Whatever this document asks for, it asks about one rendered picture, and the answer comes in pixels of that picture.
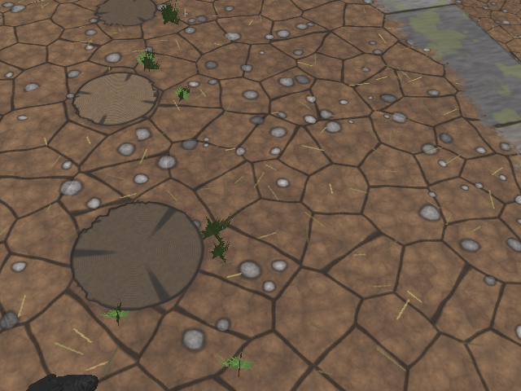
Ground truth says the left robot hand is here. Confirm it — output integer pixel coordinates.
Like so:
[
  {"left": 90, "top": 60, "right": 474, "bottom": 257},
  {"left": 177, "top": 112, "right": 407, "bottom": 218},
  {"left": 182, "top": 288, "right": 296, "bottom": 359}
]
[{"left": 26, "top": 374, "right": 99, "bottom": 391}]

